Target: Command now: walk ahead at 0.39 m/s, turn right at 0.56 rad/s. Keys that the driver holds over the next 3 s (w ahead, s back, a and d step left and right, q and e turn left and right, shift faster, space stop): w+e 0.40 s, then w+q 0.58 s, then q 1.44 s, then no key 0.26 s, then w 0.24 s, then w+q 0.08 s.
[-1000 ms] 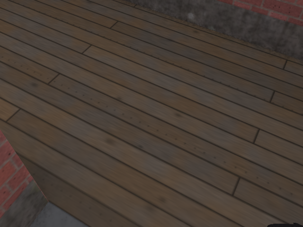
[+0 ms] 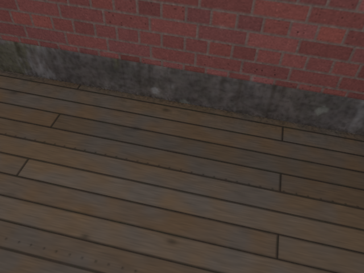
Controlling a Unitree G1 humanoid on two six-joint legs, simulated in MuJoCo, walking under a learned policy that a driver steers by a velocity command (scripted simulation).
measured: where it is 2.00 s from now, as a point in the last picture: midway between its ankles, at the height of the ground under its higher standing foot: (233, 230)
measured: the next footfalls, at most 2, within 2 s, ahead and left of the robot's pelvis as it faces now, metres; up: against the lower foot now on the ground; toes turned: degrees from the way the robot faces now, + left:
right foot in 0.40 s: +0.28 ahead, -0.16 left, +0.00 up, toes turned -19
left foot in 0.92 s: +0.63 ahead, -0.12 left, +0.00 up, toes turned -5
